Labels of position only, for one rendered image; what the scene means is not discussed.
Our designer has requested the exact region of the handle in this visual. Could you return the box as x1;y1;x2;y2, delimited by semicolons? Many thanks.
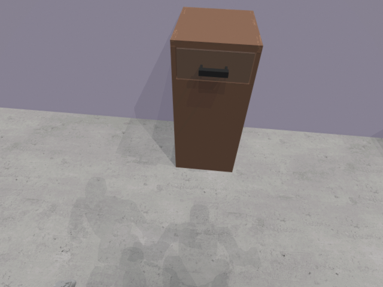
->
199;65;229;78

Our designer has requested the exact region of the cabinet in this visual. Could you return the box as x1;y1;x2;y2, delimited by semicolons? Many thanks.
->
170;7;263;172

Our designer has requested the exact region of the drawer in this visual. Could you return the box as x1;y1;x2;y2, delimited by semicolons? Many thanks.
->
177;47;255;83

